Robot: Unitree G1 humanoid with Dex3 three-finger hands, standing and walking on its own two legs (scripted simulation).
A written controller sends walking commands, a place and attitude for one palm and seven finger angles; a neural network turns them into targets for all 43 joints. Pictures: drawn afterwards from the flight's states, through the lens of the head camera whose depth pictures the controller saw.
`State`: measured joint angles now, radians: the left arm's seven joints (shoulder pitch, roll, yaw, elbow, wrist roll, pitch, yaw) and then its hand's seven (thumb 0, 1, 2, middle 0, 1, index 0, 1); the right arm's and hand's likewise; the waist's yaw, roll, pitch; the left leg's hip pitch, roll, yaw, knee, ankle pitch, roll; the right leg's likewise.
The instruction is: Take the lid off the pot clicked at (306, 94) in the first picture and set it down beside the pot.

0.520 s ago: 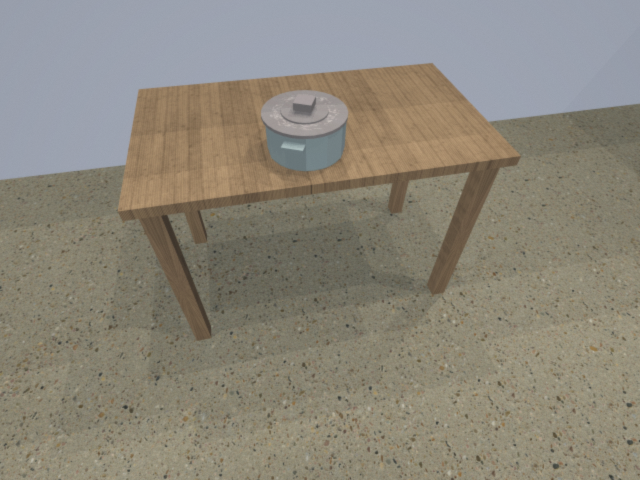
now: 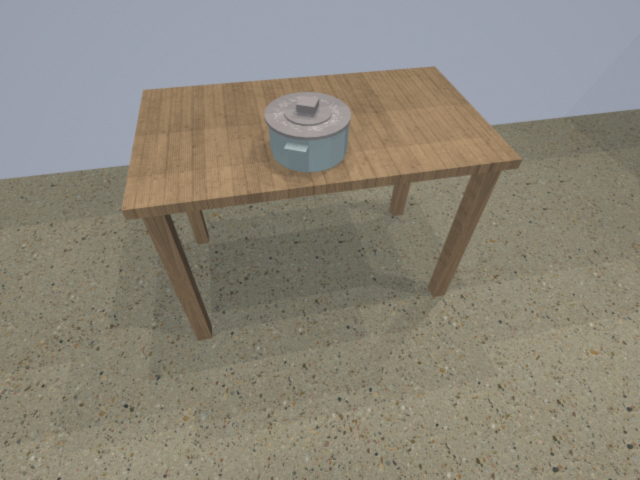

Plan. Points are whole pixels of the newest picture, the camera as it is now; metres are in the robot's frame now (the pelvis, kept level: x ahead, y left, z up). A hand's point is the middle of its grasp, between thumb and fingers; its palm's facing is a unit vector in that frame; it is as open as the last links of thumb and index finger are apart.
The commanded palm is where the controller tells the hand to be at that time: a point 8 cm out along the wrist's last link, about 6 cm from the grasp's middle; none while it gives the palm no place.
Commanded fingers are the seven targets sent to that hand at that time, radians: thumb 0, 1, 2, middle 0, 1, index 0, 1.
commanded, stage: look at it before walking up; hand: left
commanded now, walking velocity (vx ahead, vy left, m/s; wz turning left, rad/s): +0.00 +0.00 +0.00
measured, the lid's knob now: (307, 105) +0.91 +0.08 +0.01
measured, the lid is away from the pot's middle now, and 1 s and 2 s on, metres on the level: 0.00 0.00 0.00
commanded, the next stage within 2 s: turn to face it in 0.12 s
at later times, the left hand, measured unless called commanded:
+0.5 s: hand out of the picture +0.01 +0.19 -0.18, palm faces +0.08 -0.97 -0.24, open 7.4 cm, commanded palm none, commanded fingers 0.00 0.90 0.90 -0.20 -0.30 -0.20 -0.30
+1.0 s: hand out of the picture -0.04 +0.17 -0.17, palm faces +0.27 -0.92 -0.27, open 7.4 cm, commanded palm none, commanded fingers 0.00 0.90 0.90 -0.20 -0.30 -0.20 -0.30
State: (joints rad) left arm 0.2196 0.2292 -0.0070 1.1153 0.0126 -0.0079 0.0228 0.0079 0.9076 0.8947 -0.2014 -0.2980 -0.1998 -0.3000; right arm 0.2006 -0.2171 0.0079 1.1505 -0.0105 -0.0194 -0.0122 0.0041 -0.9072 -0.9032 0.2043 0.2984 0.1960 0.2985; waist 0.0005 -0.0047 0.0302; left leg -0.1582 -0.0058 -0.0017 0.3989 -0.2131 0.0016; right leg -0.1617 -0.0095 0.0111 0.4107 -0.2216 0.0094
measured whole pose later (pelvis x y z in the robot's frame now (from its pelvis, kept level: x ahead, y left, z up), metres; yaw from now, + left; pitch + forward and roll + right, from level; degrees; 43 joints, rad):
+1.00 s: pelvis -0.02 -0.02 +0.00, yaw +13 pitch -1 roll +2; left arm 0.29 0.17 0.03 0.99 0.03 0.00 0.04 0.01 0.91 0.89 -0.20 -0.30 -0.20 -0.30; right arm 0.19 -0.22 -0.06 1.00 -0.02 0.03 -0.01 0.01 -0.91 -0.90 0.20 0.30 0.19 0.30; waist 0.02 0.01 0.05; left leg -0.41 0.00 0.01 0.95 -0.45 -0.02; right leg -0.18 -0.06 -0.10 0.52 -0.32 -0.03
